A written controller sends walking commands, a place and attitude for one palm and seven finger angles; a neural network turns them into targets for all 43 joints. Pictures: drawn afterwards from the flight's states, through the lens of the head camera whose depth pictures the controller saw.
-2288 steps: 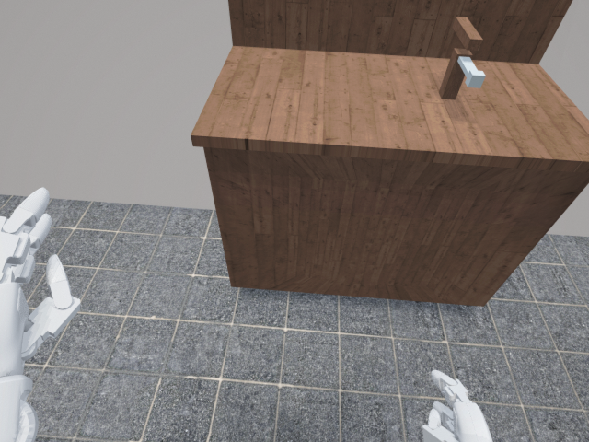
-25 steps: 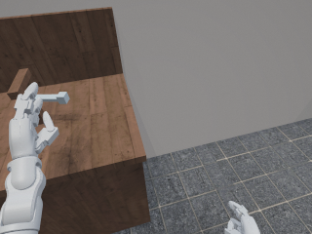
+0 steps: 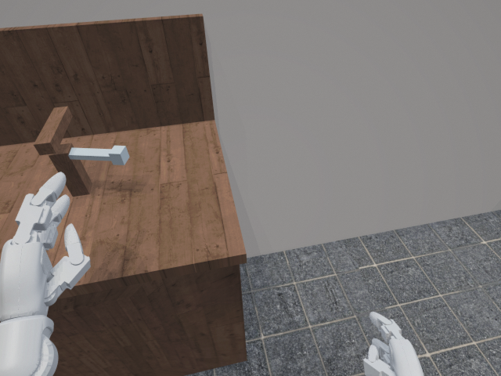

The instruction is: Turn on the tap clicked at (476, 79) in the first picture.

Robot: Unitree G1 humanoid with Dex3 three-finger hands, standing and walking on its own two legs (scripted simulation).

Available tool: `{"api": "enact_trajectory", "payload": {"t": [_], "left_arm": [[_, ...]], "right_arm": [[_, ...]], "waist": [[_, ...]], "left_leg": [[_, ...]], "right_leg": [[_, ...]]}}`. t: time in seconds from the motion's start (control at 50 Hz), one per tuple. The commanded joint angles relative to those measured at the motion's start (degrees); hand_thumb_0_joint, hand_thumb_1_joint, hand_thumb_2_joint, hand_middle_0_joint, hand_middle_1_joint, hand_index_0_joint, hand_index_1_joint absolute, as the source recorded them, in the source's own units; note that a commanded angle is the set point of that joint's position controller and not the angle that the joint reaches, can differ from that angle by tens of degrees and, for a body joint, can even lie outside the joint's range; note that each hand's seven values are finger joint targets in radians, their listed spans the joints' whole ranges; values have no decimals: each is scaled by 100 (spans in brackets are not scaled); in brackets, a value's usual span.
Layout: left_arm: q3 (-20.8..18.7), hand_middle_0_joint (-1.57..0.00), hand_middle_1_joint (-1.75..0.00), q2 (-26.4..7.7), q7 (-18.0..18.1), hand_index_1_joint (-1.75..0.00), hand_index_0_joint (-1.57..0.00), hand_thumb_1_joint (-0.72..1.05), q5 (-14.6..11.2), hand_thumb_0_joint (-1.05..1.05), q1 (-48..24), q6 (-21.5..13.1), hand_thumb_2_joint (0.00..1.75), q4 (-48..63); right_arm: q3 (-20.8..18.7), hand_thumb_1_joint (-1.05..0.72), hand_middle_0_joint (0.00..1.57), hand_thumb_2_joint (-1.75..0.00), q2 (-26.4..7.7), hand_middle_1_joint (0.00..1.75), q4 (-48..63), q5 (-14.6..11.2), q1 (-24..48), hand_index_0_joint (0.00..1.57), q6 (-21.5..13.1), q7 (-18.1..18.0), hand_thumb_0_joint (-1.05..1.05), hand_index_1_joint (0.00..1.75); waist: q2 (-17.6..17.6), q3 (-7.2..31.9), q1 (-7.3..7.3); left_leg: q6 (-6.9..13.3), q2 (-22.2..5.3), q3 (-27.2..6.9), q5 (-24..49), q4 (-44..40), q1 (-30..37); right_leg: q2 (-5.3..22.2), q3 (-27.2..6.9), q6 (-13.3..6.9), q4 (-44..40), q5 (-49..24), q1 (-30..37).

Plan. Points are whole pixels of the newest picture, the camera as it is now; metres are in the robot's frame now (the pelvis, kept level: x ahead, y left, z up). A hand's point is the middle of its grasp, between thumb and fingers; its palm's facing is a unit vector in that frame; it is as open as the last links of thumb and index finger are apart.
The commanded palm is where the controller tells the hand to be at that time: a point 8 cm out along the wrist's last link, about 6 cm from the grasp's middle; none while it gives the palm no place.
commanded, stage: draw the hand back beside the body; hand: left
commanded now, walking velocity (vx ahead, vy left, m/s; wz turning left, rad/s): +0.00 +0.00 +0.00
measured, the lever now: (119, 155) +0.46 +0.33 +0.11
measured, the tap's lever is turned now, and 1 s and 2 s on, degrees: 73 73 73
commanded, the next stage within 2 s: step back with the hand held close in 0.22 s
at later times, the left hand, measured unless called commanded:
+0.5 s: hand (85, 249) +0.22 +0.25 +0.15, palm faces +0.43 -0.82 -0.37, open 7.4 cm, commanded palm +0.16 +0.29 +0.17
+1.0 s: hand (34, 317) +0.13 +0.27 +0.14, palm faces +0.44 -0.81 -0.38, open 7.4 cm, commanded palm +0.07 +0.31 +0.17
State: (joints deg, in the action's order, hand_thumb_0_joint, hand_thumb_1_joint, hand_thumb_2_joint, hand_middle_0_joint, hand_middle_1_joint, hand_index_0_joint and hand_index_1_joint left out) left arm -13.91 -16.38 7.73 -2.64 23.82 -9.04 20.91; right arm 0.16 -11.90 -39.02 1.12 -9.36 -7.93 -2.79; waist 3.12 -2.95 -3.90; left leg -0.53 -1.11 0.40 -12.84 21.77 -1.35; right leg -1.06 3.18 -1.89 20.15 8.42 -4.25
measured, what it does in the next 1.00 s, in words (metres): shifts its weight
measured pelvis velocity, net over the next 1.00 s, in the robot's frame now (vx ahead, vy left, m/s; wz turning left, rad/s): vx -0.08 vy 0.02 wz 0.02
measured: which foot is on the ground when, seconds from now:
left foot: down 0.00-1.00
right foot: down 0.00-0.98, up 1.00-1.00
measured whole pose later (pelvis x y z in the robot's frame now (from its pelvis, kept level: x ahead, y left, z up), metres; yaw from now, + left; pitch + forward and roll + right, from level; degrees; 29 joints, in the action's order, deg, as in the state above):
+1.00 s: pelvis -0.08 +0.02 -0.02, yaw +1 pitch -2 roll -1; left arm -17.9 -19.4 10.3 -0.5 26.5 -7.7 27.0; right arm 0.5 -13.3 -32.9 0.1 -12.4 -1.2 -5.1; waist 1.3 -0.1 0.4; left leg 2.0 0.0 1.7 -12.1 36.5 -23.0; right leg 1.3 2.9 0.4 35.7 12.2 -25.1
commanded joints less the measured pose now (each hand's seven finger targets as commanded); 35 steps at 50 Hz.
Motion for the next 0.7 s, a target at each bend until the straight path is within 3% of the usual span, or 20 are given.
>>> {"api": "enact_trajectory", "payload": {"t": [0.0, 0.02, 0.06, 0.1, 0.14, 0.18, 0.2, 0.28, 0.3, 0.32, 0.34, 0.36, 0.38, 0.42, 0.5, 0.56, 0.6, 0.62, 0.68], "left_arm": [[-568, -20, -30, -1021, 110, -30, -20, 90, 2, 0, -1004, -307, 90, 1244], [-500, -20, -30, -971, 104, -30, -20, 90, 21, 0, -1110, -274, 90, 1252], [-535, -20, -30, -983, 131, -30, -20, 90, 12, 0, -1103, -259, 90, 1144], [-516, -20, -30, -971, 130, -30, -20, 90, 10, 0, -1091, -255, 90, 1198], [-534, -20, -30, -969, 132, -30, -20, 90, 12, 0, -1017, -256, 90, 1259], [-544, -20, -30, -967, 129, -30, -20, 90, -1, 0, -869, -239, 90, 1278], [-544, -20, -30, -978, 120, -30, -20, 90, 1, 0, -868, -238, 90, 1343], [-560, -20, -30, -960, 101, -30, -20, 90, -8, 0, -785, -205, 90, 1309], [-647, -20, -30, -1054, 112, -30, -20, 90, -11, 0, -781, -210, 90, 1302], [-835, -20, -30, -1237, 134, -30, -20, 90, -6, 0, -1016, -178, 90, 1133], [-1287, -20, -30, -1592, 126, -30, -20, 90, -3, 0, -1027, -240, 90, 1119], [-999, -20, -30, -1243, 72, -30, -20, 90, 39, 0, -704, -212, 90, 919], [-914, -20, -30, -1188, 56, -30, -20, 90, 56, 0, -609, -196, 90, 923], [-819, -20, -30, -1155, 58, -30, -20, 90, 86, 0, -653, -209, 90, 1249], [-981, -20, -30, -1283, 163, -30, -20, 90, 83, 0, -98, -138, 90, 1690], [-1100, -20, -30, -1349, 205, -30, -20, 90, 87, 0, 89, -80, 90, 1973], [-1189, -20, -30, -1360, 227, -30, -20, 90, 71, 0, 200, -58, 90, 1902], [-1260, -20, -30, -1421, 239, -30, -20, 90, 92, 0, 148, -61, 90, 1932], [-1158, -20, -30, -1254, 258, -30, -20, 90, 106, 0, 48, -61, 90, 1692]], "right_arm": [[-191, -90, 20, -90, -606, 30, 894, -2, 790, 20, -335, -53, 0, 30], [-192, -90, 20, -90, -604, 30, 867, -11, 795, 20, -329, -70, 0, 30], [-173, -90, 20, -90, -585, 30, 879, -12, 775, 20, -326, -86, 0, 30], [-178, -90, 20, -90, -589, 30, 891, -8, 807, 20, -333, -87, 0, 30], [-153, -90, 20, -90, -580, 30, 894, 13, 795, 20, -361, -81, 0, 30], [-160, -90, 20, -90, -585, 30, 890, 18, 800, 20, -362, -70, 0, 30], [-162, -90, 20, -90, -601, 30, 897, 19, 797, 20, -362, -60, 0, 30], [-166, -90, 20, -90, -600, 30, 892, 9, 801, 20, -332, -43, 0, 30], [-169, -90, 20, -90, -607, 30, 896, 20, 797, 20, -334, -50, 0, 30], [-184, -90, 20, -90, -631, 30, 820, 3, 797, 20, -299, -73, 0, 30], [-244, -90, 20, -90, -855, 30, 1105, -82, 624, 20, -110, -91, 0, 30], [-241, -90, 20, -90, -730, 30, 1083, -88, 523, 20, 19, -81, 0, 30], [-236, -90, 20, -90, -667, 30, 1141, -98, 517, 20, 90, -69, 0, 30], [-220, -90, 20, -90, -653, 30, 1263, -116, 497, 20, 178, -86, 0, 30], [-277, -90, 20, -90, -779, 30, 1499, -125, 476, 20, 308, -141, 0, 30], [-292, -90, 20, -90, -794, 30, 1652, -123, 529, 20, 392, -168, 0, 30], [-310, -90, 20, -90, -798, 30, 1671, -110, 510, 20, 421, -186, 0, 30], [-318, -90, 20, -90, -823, 30, 1668, -91, 524, 20, 428, -194, 0, 30], [-327, -90, 20, -90, -832, 30, 1623, -86, 467, 20, 421, -209, 0, 30]], "waist": [[-128, 206, 74], [21, 133, 112], [-79, 140, 90], [-159, 357, 55], [87, 449, 19], [-119, 529, 0], [-50, 605, -8], [-67, 469, 5], [-147, 481, -13], [44, 381, 14], [-147, 99, 266], [-411, 336, 301], [-591, 417, 319], [-425, 706, 359], [169, 1401, 287], [299, 1516, 231], [166, 1421, 224], [335, 1388, 215], [297, 1148, 258]], "left_leg": [[171, 60, 54, 274, -404, -594], [160, 63, 53, 242, -404, -568], [176, 62, 45, 164, -418, -589], [195, 70, 43, 359, -370, -499], [154, 69, 15, 489, -404, -495], [160, 52, 19, 721, -375, -466], [155, 59, 23, 836, -363, -463], [133, 36, 28, 835, -382, -524], [141, 39, 29, 869, -367, -542], [120, 39, 54, 835, -372, -564], [222, -168, -59, 560, -17, -994], [219, -151, -92, 403, 242, -952], [226, -133, -52, 416, 434, -846], [197, -136, -31, 630, 610, -856], [190, -391, -235, 1951, 477, -934], [205, -606, -458, 2688, 368, -1051], [246, -685, -489, 2498, 306, -1288], [258, -693, -543, 2352, 247, -1435], [353, -780, -558, 1390, 160, -2094]], "right_leg": [[120, -199, 94, -476, 283, 121], [111, -200, 82, -485, 316, 53], [130, -176, 97, -463, 391, 55], [134, -179, 87, -418, 230, 175], [145, -159, 65, -339, 55, 291], [132, -144, 73, -290, -191, 366], [134, -149, 69, -263, -308, 435], [126, -140, 74, -268, -289, 389], [131, -146, 74, -256, -352, 419], [123, -155, 57, -278, -303, 354], [441, -629, 127, -477, -447, -460], [691, -681, 99, -493, -314, -551], [854, -805, 53, -548, -308, -700], [996, -757, 1, -358, -548, -747], [727, -401, 120, 502, -1562, -339], [494, -297, 212, 970, -1457, -370], [428, -307, 234, 1101, -994, -460], [396, -310, 228, 1161, -881, -473], [380, -390, 243, 1318, -425, -396]]}}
